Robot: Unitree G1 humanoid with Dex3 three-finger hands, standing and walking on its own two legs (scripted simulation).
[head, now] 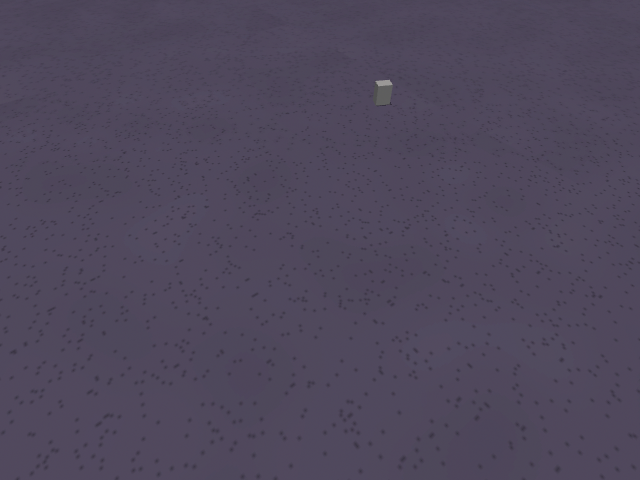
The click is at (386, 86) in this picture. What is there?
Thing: carton on end
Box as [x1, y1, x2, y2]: [373, 80, 392, 105]
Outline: 389,80 375,81 373,101 376,105 389,103 392,86
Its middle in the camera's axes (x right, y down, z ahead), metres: +0.39 -0.87 +2.35
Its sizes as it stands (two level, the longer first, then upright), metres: 0.090 0.065 0.126
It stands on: the floor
